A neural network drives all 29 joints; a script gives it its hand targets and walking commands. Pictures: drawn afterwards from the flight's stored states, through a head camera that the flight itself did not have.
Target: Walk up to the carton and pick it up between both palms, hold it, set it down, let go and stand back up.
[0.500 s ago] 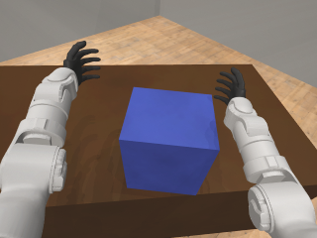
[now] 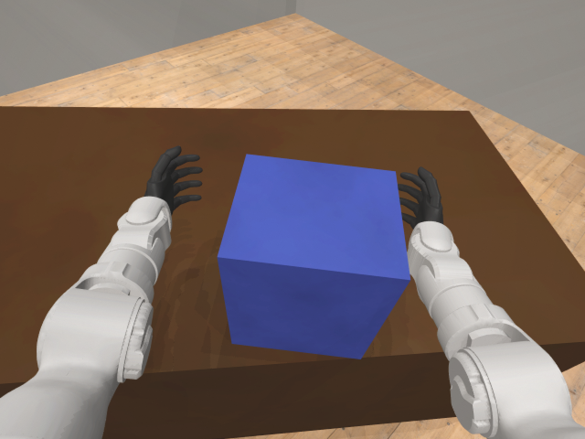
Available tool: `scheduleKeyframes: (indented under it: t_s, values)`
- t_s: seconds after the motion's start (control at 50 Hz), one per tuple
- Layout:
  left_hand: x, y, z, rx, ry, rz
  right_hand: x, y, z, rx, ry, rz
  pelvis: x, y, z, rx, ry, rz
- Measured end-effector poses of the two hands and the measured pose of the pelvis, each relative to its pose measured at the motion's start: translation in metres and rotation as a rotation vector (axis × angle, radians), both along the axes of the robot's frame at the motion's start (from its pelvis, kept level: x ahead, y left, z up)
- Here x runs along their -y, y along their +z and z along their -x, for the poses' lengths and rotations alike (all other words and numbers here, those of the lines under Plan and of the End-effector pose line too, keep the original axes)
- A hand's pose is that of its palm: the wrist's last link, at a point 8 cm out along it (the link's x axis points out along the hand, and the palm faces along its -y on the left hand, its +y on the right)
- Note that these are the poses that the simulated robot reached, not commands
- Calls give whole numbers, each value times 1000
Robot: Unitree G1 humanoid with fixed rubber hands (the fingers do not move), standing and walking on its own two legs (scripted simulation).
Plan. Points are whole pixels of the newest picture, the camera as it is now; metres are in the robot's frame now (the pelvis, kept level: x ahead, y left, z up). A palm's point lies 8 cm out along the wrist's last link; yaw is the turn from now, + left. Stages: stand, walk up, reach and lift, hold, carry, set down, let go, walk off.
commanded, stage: reach and lift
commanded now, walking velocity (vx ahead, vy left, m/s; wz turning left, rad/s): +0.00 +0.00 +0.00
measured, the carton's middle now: (307, 263) +0.39 -0.04 +0.00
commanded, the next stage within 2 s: none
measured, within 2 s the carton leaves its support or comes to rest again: neither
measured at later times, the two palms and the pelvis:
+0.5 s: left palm (184, 215) +0.46 +0.15 +0.04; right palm (413, 237) +0.40 -0.20 +0.05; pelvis +0.01 +0.00 +0.00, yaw +0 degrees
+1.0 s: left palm (201, 211) +0.46 +0.12 +0.05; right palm (404, 237) +0.39 -0.18 +0.06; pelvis +0.01 +0.00 +0.00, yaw +0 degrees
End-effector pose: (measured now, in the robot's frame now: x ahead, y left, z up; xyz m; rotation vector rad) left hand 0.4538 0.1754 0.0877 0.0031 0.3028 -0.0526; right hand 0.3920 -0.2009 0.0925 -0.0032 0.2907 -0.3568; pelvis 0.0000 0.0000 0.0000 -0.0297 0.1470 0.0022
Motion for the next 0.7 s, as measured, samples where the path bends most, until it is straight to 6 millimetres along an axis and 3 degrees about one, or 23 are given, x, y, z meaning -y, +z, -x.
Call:
scheduleKeyframes:
  t_s: [0.16,0.32,0.48,0.7]
  values:
    - [10,-34,-7,-7,-10,-4,0,-33,-4,19,-3,-14,3,-2,-5,-89,-3,-4]
    - [16,-58,-4,-31,-23,6,0,-42,-8,45,-7,-14,3,-3,-9,-127,-4,-3]
    - [21,-47,-7,15,-38,0,-2,-42,-6,51,-2,-11,3,-4,-9,-127,-4,-3]
    - [54,-36,-12,31,-104,16,-18,-40,-6,55,36,25,3,-4,-7,-127,-5,-4]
